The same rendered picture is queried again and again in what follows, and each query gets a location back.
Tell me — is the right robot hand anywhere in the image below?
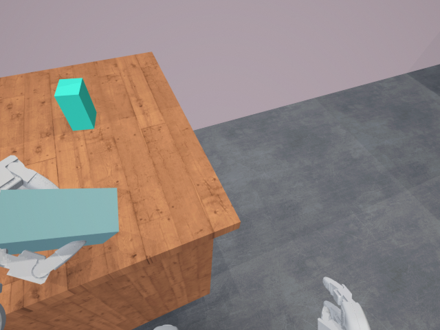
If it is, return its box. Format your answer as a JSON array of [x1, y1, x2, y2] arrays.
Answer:
[[318, 277, 371, 330]]

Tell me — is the sponge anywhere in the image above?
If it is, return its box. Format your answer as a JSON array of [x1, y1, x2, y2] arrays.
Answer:
[[0, 188, 119, 255]]

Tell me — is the table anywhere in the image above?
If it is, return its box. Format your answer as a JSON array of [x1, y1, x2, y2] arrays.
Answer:
[[0, 52, 241, 330]]

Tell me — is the left robot hand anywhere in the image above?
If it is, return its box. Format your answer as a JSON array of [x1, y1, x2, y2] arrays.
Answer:
[[0, 155, 86, 284]]

